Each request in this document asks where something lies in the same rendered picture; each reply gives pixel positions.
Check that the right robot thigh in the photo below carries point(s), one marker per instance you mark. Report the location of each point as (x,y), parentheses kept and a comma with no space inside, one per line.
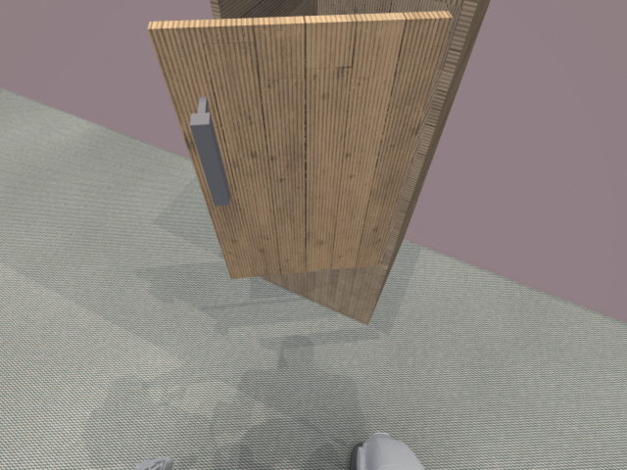
(386,454)

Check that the cupboard door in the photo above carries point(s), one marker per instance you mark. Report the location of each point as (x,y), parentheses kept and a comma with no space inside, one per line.
(316,118)

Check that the robot right shin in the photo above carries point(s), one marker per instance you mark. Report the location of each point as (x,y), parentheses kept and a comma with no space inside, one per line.
(379,435)

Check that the handle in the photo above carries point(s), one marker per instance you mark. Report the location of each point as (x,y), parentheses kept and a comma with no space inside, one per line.
(206,142)

